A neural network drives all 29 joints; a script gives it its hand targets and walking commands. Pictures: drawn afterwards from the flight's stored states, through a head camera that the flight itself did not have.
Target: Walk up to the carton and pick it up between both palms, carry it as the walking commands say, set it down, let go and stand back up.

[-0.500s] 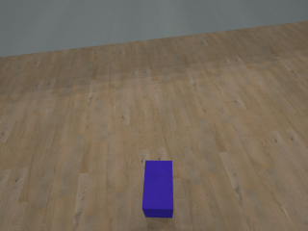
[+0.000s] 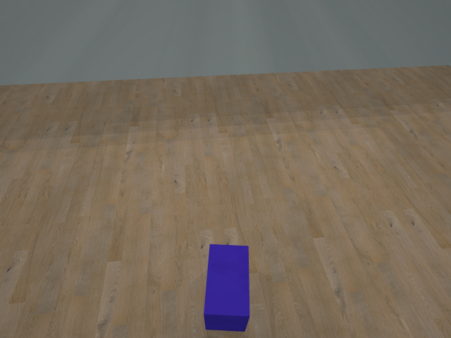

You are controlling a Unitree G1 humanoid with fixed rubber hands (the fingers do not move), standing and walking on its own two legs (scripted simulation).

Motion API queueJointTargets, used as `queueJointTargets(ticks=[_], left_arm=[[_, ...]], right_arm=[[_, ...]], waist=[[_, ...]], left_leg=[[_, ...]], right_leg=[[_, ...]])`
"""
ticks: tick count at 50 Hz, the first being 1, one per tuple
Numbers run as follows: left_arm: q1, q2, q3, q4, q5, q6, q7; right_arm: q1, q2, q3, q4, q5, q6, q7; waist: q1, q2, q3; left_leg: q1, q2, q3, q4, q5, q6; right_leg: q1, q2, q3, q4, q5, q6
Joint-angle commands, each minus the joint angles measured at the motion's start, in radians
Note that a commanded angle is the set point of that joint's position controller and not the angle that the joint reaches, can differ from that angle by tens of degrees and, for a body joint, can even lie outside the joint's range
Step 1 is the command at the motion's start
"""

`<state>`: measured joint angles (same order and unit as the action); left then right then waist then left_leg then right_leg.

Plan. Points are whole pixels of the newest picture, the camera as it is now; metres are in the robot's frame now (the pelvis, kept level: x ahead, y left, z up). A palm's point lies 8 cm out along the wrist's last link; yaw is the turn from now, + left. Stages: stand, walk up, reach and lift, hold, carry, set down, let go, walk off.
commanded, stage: stand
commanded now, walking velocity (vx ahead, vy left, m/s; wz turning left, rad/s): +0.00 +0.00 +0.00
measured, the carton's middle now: (227, 287) +0.44 +0.00 -0.66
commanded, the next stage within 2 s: reach and lift in 0.26 s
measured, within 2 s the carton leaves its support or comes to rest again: neither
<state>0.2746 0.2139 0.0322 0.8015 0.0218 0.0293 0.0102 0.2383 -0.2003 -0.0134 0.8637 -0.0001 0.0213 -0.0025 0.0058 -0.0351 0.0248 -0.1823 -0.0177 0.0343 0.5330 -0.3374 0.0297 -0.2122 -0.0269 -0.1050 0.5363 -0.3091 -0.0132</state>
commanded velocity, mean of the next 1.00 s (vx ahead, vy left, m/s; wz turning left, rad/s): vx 0.00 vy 0.00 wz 0.00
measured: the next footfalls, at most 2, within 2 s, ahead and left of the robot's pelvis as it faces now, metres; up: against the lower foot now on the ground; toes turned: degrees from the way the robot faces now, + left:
none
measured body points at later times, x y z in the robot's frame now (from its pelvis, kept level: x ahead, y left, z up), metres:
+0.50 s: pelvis -0.01 +0.00 -0.01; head +0.04 +0.02 +0.44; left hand +0.12 +0.23 -0.14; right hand +0.14 -0.24 -0.12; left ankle -0.03 +0.10 -0.73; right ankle -0.01 -0.11 -0.73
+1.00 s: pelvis -0.10 +0.00 -0.07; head +0.08 +0.01 +0.35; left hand +0.23 +0.21 -0.18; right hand +0.24 -0.21 -0.17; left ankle -0.03 +0.10 -0.73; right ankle -0.01 -0.11 -0.73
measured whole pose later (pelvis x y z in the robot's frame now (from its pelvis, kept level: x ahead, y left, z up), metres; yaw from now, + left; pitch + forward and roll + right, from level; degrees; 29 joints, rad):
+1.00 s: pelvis -0.10 +0.00 -0.07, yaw -1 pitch +14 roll -1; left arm -0.43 0.21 0.06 0.66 -0.06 0.27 0.06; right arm -0.44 -0.20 -0.06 0.66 0.00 0.25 -0.04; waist 0.01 0.00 0.17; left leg -0.88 0.01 0.03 1.03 -0.39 0.03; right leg -0.89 -0.03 -0.11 0.98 -0.34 -0.03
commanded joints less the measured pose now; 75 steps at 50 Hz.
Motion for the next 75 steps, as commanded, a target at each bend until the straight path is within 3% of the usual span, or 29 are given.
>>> queueJointTargets(ticks=[1, 13, 14, 15, 17, 20, 23, 27, 31, 35, 39, 43, 48, 51, 55, 58, 62, 64, 67, 70, 75], left_arm=[[0.051, 0.096, 0.008, 0.036, -0.018, -0.02, 0.004], [0.051, 0.096, 0.006, 0.032, -0.02, -0.024, 0.006], [-0.3, 0.124, 0.037, -0.319, 0.009, 0.025, -0.034], [-0.382, 0.143, 0.022, -0.378, -0.022, 0.066, -0.043], [-0.359, 0.141, 0.022, -0.359, -0.032, 0.143, -0.036], [-0.282, 0.135, 0.027, -0.359, -0.023, 0.209, -0.047], [-0.273, 0.11, 0.036, -0.345, 0.0, 0.188, -0.031], [-0.319, 0.08, 0.041, -0.321, 0.001, 0.109, -0.016], [-0.441, 0.065, 0.059, -0.323, -0.039, 0.069, -0.001], [-0.592, 0.076, 0.071, -0.354, -0.08, 0.08, 0.019], [-0.778, 0.097, 0.081, -0.36, -0.1, 0.121, 0.043], [-0.952, 0.125, 0.102, -0.309, -0.096, 0.183, 0.053], [-1.182, 0.133, 0.122, -0.217, -0.09, 0.243, 0.049], [-1.257, 0.122, 0.142, -0.153, -0.077, 0.251, 0.046], [-1.294, 0.121, 0.169, -0.066, -0.056, 0.234, 0.052], [-1.326, 0.15, 0.194, -0.057, -0.042, 0.193, 0.058], [-1.382, 0.182, 0.204, -0.133, -0.044, 0.107, 0.074], [-1.42, 0.174, 0.191, -0.172, -0.058, 0.072, 0.081], [-1.5, 0.161, 0.169, -0.226, -0.081, 0.044, 0.087], [-1.594, 0.157, 0.152, -0.232, -0.104, 0.039, 0.09], [-1.707, 0.14, 0.167, -0.061, -0.094, 0.056, 0.089]], right_arm=[[0.022, -0.116, -0.012, -0.039, -0.005, -0.034, -0.016], [0.026, -0.11, -0.01, -0.045, -0.005, -0.029, -0.016], [-0.325, -0.126, -0.001, -0.396, 0.031, 0.032, -0.006], [-0.39, -0.117, 0.025, -0.496, 0.032, 0.074, -0.006], [-0.311, -0.107, -0.004, -0.42, 0.021, 0.149, 0.001], [-0.175, -0.085, -0.032, -0.34, -0.011, 0.228, 0.009], [-0.155, -0.051, -0.048, -0.3, -0.01, 0.215, 0.013], [-0.254, -0.06, -0.083, -0.297, -0.018, 0.128, 0.02], [-0.435, -0.098, -0.108, -0.353, 0.004, 0.076, 0.017], [-0.589, -0.132, -0.133, -0.408, 0.027, 0.08, 0.003], [-0.699, -0.14, -0.172, -0.367, 0.038, 0.125, -0.018], [-0.828, -0.12, -0.18, -0.291, 0.044, 0.198, -0.042], [-1.071, -0.082, -0.183, -0.237, 0.058, 0.269, -0.07], [-1.196, -0.058, -0.193, -0.253, 0.066, 0.275, -0.091], [-1.287, -0.049, -0.212, -0.265, 0.079, 0.253, -0.124], [-1.301, -0.043, -0.223, -0.254, 0.091, 0.222, -0.147], [-1.276, -0.023, -0.219, -0.234, 0.121, 0.153, -0.166], [-1.285, -0.014, -0.214, -0.217, 0.137, 0.122, -0.167], [-1.352, -0.01, -0.221, -0.221, 0.156, 0.093, -0.164], [-1.46, -0.027, -0.229, -0.242, 0.158, 0.079, -0.16], [-1.63, -0.029, -0.25, -0.188, 0.127, 0.084, -0.161]], waist=[[0.007, 0.089, -0.01], [0.001, 0.087, -0.01], [0.014, 0.027, 0.051], [0.009, 0.071, 0.053], [-0.029, 0.1, 0.05], [-0.023, 0.152, -0.029], [-0.021, 0.178, -0.132], [-0.011, 0.18, -0.206], [-0.019, 0.168, -0.347], [-0.02, 0.178, -0.46], [-0.027, 0.197, -0.467], [-0.03, 0.177, -0.409], [-0.035, 0.142, -0.37], [-0.026, 0.12, -0.435], [-0.008, 0.095, -0.616], [-0.001, 0.089, -0.776], [-0.008, 0.099, -1.017], [-0.015, 0.101, -1.094], [-0.018, 0.113, -1.161], [-0.023, 0.13, -1.173], [-0.019, 0.125, -1.071]], left_leg=[[0.0, 0.124, -0.116, -0.138, 0.323, 0.015], [0.002, 0.113, -0.103, -0.127, 0.299, 0.008], [-0.201, 0.037, -0.061, -0.033, 0.1, -0.002], [-0.2, 0.055, -0.07, -0.023, 0.069, -0.001], [-0.211, 0.065, -0.043, -0.033, 0.037, 0.009], [-0.195, 0.057, -0.055, 0.02, 0.177, -0.01], [-0.152, 0.046, -0.076, 0.091, 0.363, -0.032], [-0.195, 0.042, -0.103, 0.207, 0.525, -0.047], [-0.23, 0.041, -0.127, 0.293, 0.56, -0.054], [-0.267, 0.028, -0.126, 0.337, 0.445, -0.063], [-0.363, 0.021, -0.114, 0.329, 0.178, -0.064], [-0.502, 0.023, -0.092, 0.303, -0.091, -0.051], [-0.646, 0.019, -0.071, 0.318, -0.186, -0.034], [-0.691, 0.01, -0.064, 0.35, -0.146, -0.028], [-0.702, -0.005, -0.061, 0.398, -0.005, -0.021], [-0.701, -0.02, -0.062, 0.442, 0.156, -0.017], [-0.685, -0.039, -0.077, 0.493, 0.433, -0.03], [-0.68, -0.041, -0.088, 0.5, 0.534, -0.036], [-0.664, -0.038, -0.097, 0.498, 0.615, -0.037], [-0.632, -0.036, -0.103, 0.506, 0.645, -0.04], [-0.687, -0.042, -0.1, 0.514, 0.55, -0.039]], right_leg=[[0.058, -0.088, 0.142, -0.15, 0.259, -0.025], [0.05, -0.096, 0.147, -0.16, 0.268, -0.035], [-0.107, -0.001, 0.13, -0.023, 0.09, -0.011], [-0.137, 0.004, 0.11, -0.016, 0.047, -0.015], [-0.12, 0.01, 0.087, -0.005, 0.047, -0.021], [-0.134, 0.007, 0.109, 0.051, 0.16, -0.028], [-0.176, 0.017, 0.128, 0.121, 0.286, -0.025], [-0.318, 0.038, 0.136, 0.23, 0.357, -0.023], [-0.441, 0.045, 0.127, 0.31, 0.302, -0.017], [-0.515, 0.048, 0.114, 0.349, 0.189, -0.009], [-0.543, 0.042, 0.106, 0.363, 0.031, -0.008], [-0.531, 0.034, 0.118, 0.353, -0.123, -0.01], [-0.535, 0.029, 0.136, 0.362, -0.194, -0.003], [-0.539, 0.033, 0.138, 0.385, -0.153, 0.003], [-0.506, 0.046, 0.135, 0.426, 0.007, 0.013], [-0.468, 0.059, 0.144, 0.46, 0.188, 0.019], [-0.389, 0.072, 0.168, 0.52, 0.527, 0.017], [-0.389, 0.079, 0.175, 0.539, 0.631, 0.014], [-0.418, 0.086, 0.188, 0.544, 0.674, 0.005], [-0.492, 0.091, 0.185, 0.541, 0.639, 0.002], [-0.635, 0.1, 0.169, 0.538, 0.51, 0.011]])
